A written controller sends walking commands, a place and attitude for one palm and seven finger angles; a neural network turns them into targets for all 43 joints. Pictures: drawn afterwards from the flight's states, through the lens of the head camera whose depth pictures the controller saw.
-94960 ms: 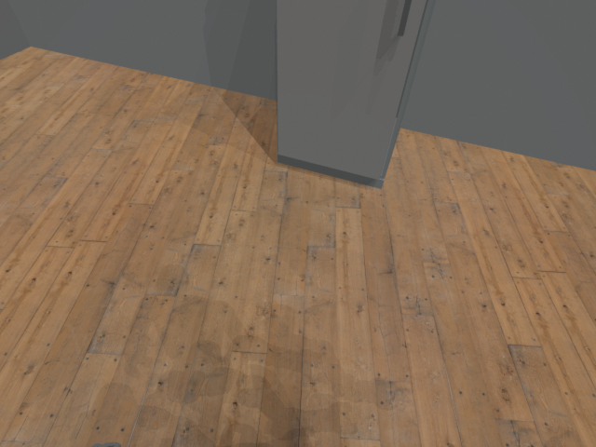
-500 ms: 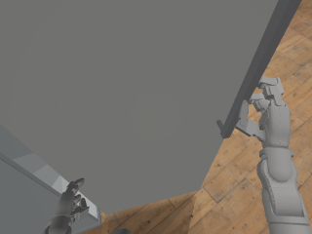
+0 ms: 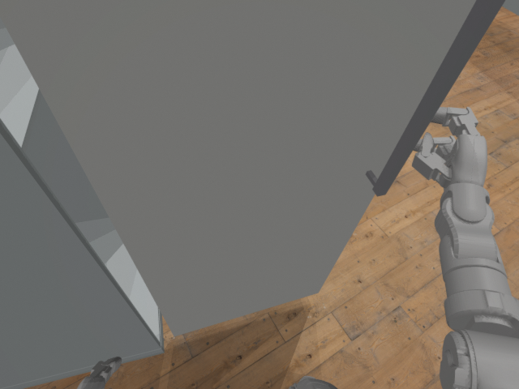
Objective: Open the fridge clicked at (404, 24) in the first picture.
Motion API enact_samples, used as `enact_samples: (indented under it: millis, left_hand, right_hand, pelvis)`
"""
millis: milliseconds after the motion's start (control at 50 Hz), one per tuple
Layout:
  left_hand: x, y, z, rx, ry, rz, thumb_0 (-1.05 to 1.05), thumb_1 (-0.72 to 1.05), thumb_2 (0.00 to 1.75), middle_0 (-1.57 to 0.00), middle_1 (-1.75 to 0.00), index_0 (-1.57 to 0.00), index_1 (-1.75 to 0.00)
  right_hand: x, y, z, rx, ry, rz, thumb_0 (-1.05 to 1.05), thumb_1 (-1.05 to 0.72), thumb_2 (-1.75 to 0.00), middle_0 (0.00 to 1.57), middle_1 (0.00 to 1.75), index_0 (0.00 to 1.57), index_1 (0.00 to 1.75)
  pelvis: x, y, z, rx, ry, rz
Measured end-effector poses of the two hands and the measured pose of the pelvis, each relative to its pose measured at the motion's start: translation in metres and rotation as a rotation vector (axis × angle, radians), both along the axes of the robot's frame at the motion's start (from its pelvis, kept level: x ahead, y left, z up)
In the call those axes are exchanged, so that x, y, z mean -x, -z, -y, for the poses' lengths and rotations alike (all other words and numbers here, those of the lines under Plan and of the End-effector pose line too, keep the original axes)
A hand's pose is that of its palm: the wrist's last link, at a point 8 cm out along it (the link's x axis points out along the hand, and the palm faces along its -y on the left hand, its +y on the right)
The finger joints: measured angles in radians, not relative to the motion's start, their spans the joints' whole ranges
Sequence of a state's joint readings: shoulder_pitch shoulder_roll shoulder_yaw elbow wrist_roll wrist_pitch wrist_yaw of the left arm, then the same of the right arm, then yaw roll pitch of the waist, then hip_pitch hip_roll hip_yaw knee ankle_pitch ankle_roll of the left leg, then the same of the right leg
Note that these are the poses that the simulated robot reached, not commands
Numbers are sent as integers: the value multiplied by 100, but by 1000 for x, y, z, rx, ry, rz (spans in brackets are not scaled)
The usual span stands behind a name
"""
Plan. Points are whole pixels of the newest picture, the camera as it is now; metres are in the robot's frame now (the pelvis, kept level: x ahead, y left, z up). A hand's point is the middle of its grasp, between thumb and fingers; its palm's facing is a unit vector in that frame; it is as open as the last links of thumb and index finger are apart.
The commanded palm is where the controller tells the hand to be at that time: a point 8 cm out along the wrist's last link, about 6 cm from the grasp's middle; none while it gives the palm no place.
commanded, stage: stop walking and hold the door back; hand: right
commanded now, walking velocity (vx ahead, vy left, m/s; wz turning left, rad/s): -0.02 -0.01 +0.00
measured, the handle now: (418, 104) +0.50 -0.18 +0.20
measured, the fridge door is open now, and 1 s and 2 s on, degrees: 87 87 87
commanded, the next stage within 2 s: loosen the grip on the handle in 0.38 s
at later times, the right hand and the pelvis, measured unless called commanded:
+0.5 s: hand (430, 173) +0.40 -0.20 +0.15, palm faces +0.21 +0.95 -0.21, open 4.9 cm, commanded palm +0.37 -0.25 +0.14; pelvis +0.01 -0.02 +0.00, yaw +3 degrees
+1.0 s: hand (419, 183) +0.39 -0.19 +0.14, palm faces +0.21 +0.96 -0.16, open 13.6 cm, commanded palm +0.36 -0.25 +0.14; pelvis -0.03 +0.00 -0.02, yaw +6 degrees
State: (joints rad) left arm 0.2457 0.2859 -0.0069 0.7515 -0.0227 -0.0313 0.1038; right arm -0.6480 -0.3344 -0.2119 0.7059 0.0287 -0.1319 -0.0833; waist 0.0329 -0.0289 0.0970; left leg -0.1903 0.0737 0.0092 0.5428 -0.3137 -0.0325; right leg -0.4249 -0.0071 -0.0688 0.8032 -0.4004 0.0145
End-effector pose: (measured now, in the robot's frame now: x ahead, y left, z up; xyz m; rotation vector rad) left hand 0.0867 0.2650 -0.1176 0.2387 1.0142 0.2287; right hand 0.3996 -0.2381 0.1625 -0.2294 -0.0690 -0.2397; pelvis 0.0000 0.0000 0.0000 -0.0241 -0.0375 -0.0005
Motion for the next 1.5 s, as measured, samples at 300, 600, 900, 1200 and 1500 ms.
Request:
enact_samples:
  millis: [300,600,900,1200,1500]
  left_hand:
    - [-51,-11,35,32,27,132,2,90,90,-20,-30,-19,-30]
    - [-89,-41,62,85,144,325,1,90,90,-21,-30,-20,-30]
    - [24,-18,3,-39,-5,173,1,90,90,-20,-30,-20,-30]
    - [45,2,7,-12,-76,111,2,90,90,-20,-30,-20,-30]
    - [-66,-22,16,-41,12,240,1,90,90,-20,-30,-20,-30]
  right_hand:
    - [26,13,5,-7,-46,157,1,-89,-90,40,138,23,126]
    - [24,-4,35,-75,-20,79,2,-79,-85,46,141,49,144]
    - [42,13,0,-12,-75,151,0,33,-31,40,134,41,134]
    - [39,23,10,-14,-29,164,-1,54,-21,27,118,28,117]
    - [38,30,62,-25,12,151,-1,55,-20,25,116,26,115]
  pelvis:
    - [-15,8,15,-41,-48,-19]
    - [-5,3,15,-21,-23,-47]
    - [29,15,6,-25,-61,-45]
    - [13,17,2,-29,-124,-80]
    - [-31,16,12,-31,-113,-122]
